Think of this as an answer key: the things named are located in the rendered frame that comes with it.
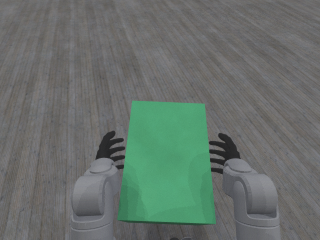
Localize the robot right hand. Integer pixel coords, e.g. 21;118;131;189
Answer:
209;133;241;174

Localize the robot left hand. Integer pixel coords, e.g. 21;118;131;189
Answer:
95;130;125;170

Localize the robot left forearm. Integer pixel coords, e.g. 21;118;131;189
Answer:
70;158;120;240

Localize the carton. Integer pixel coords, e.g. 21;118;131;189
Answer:
117;100;216;226

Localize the robot right forearm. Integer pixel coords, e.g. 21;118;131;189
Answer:
222;158;281;240

